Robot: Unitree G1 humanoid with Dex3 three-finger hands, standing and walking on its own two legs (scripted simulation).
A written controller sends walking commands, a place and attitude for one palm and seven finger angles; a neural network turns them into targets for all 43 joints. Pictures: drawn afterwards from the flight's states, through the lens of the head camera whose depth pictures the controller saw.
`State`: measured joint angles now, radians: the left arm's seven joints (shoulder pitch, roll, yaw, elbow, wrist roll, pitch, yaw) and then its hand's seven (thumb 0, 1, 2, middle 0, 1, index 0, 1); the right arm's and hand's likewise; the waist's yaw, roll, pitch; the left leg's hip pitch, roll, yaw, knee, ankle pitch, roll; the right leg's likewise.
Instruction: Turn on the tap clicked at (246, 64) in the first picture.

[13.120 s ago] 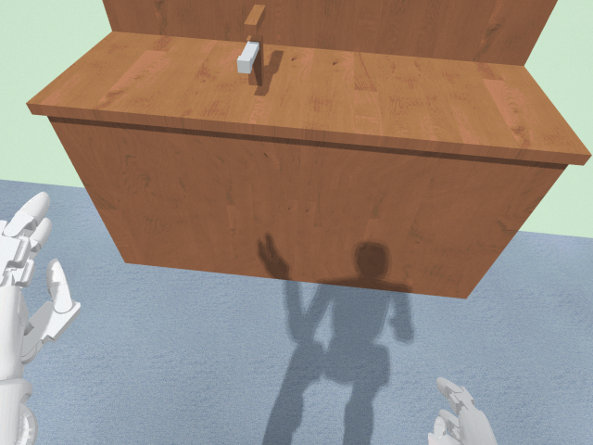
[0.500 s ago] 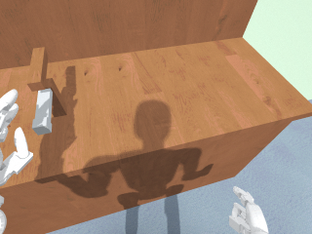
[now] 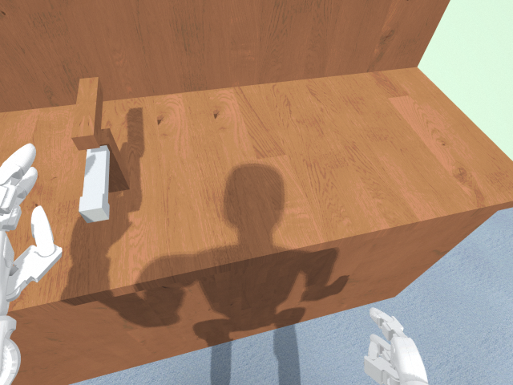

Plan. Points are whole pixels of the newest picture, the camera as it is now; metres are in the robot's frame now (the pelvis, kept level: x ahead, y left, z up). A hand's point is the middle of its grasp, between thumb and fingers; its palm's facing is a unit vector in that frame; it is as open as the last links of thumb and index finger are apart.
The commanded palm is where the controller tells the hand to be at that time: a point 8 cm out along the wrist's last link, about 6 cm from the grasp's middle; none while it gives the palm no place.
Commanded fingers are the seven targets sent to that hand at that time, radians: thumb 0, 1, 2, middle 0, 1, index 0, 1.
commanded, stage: come to a stop and stand still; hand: left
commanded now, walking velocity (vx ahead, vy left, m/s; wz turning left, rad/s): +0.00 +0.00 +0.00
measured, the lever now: (94, 208) +0.31 +0.25 +0.12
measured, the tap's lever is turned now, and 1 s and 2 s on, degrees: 0 0 0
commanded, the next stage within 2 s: look again from close up in 0.02 s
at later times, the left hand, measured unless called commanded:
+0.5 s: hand (40, 256) +0.22 +0.26 +0.16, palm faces +0.39 -0.84 -0.37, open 7.4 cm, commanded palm +0.15 +0.28 +0.18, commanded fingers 0.00 0.90 0.90 -0.20 -0.30 -0.20 -0.30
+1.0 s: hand (69, 270) +0.20 +0.22 +0.16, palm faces +0.35 -0.86 -0.38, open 7.4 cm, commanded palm +0.14 +0.25 +0.18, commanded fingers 0.00 0.90 0.90 -0.20 -0.30 -0.20 -0.30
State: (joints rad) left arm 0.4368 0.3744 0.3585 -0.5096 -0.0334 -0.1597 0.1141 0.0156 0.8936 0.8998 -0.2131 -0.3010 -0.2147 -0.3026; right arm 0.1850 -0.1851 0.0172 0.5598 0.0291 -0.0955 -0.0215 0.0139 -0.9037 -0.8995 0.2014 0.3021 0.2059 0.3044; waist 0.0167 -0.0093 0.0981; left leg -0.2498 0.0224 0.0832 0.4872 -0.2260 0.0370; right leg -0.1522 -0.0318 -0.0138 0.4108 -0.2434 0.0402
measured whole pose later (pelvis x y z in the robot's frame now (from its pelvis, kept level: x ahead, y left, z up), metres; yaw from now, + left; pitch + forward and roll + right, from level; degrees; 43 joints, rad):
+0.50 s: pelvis -0.01 +0.00 +0.00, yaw -1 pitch -1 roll -2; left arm 0.39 0.36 0.39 -0.44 -0.04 -0.21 0.10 0.02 0.89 0.90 -0.22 -0.30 -0.22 -0.30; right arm 0.22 -0.21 0.00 0.57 0.01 -0.14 -0.03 0.01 -0.90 -0.90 0.20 0.30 0.20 0.30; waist 0.03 -0.02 0.08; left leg -0.26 0.04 0.10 0.50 -0.22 0.04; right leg -0.17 -0.02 0.01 0.42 -0.22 0.04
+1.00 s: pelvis -0.02 -0.03 +0.00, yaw -1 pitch -1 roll -2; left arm 0.41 0.37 0.38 -0.53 -0.06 -0.17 0.08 0.02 0.89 0.90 -0.21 -0.30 -0.21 -0.30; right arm 0.19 -0.18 0.00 0.53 0.02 -0.12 -0.01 0.01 -0.90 -0.90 0.20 0.30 0.21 0.30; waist 0.04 -0.01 0.11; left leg -0.30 0.09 0.07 0.53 -0.21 0.00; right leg -0.20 0.03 -0.02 0.44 -0.22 0.00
